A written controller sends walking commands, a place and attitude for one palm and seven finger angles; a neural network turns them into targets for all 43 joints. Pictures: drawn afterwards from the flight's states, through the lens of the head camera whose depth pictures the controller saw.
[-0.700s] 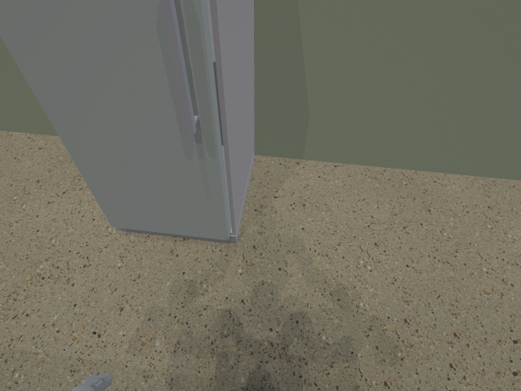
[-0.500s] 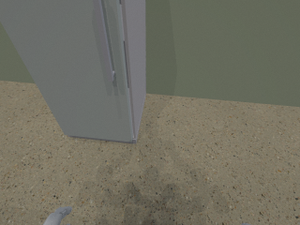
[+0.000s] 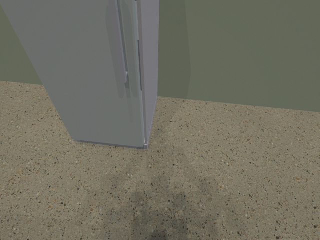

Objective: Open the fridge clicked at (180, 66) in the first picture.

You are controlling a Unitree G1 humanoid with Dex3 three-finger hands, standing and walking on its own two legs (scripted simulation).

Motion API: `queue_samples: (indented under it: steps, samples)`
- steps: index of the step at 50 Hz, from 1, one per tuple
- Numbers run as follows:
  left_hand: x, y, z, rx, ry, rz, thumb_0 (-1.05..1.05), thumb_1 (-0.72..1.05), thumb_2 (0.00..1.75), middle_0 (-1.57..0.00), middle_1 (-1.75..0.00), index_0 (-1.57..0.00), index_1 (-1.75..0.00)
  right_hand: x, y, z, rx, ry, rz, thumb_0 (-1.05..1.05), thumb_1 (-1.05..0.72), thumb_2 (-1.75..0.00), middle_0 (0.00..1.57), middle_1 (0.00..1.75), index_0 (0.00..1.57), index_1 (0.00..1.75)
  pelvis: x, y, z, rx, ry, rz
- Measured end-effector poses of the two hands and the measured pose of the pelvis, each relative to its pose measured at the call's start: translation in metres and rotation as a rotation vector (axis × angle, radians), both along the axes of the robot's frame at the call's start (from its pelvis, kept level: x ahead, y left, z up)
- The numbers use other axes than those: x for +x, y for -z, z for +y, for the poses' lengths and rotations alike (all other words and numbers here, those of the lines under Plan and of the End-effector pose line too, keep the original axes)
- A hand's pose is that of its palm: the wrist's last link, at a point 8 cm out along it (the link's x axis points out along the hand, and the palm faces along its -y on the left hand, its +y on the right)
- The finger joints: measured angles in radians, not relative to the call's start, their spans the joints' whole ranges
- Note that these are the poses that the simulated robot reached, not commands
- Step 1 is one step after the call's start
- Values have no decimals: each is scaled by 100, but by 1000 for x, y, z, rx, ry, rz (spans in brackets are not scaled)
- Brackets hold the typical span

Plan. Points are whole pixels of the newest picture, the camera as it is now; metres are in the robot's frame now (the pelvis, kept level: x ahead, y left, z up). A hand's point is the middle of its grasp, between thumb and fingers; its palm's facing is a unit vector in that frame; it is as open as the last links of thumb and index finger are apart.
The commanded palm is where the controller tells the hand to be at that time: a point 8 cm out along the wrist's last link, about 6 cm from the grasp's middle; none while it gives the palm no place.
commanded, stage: stand and wait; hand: right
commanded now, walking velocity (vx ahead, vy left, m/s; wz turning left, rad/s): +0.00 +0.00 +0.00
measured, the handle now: (119, 35) +0.79 +0.20 +0.13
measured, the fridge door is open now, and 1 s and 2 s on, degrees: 0 0 0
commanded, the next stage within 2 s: look at it before walking up in 0.12 s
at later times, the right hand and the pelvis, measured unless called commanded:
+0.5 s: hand out of the picture +0.07 -0.24 -0.15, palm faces -0.02 +0.94 -0.33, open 7.4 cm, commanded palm none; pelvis -0.01 +0.00 +0.00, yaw +0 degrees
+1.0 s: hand out of the picture +0.07 -0.24 -0.16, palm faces -0.03 +0.94 -0.34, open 7.4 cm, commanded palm none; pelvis -0.01 +0.00 +0.00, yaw +3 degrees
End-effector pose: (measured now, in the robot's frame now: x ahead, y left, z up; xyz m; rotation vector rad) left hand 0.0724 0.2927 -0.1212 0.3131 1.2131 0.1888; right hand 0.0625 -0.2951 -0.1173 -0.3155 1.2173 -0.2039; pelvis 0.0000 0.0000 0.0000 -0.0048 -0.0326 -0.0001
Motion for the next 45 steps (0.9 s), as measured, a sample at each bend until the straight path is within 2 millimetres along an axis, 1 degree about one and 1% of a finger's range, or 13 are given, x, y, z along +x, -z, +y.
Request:
queue_samples:
  steps: [9,16,24,35,45]
  samples:
    - [-12,2,1,-13,-10,8,1,90,90,-20,-30,-21,-30,4,-2,6,2,-11,-23,0,-90,-90,20,30,20,30,-5,-1,4,-1,-3,-2]
    - [-15,1,1,-13,-13,6,1,90,90,-20,-30,-21,-30,7,-2,10,9,-19,-37,0,-90,-90,20,30,20,30,-8,-1,5,0,-4,-1]
    - [-17,0,3,-7,-14,13,1,90,90,-20,-30,-21,-30,4,-1,11,14,-18,-28,0,-90,-90,20,30,20,30,-8,-2,5,1,-4,3]
    - [-14,-2,2,-2,-13,15,1,90,90,-20,-30,-21,-30,-1,2,7,14,-10,-2,0,-90,-90,20,30,20,30,-6,-2,3,2,-6,5]
    - [-4,-2,-2,-6,-6,1,1,90,90,-20,-30,-21,-30,1,0,4,9,-6,-4,0,-90,-90,20,30,20,30,-3,-2,2,1,-9,4]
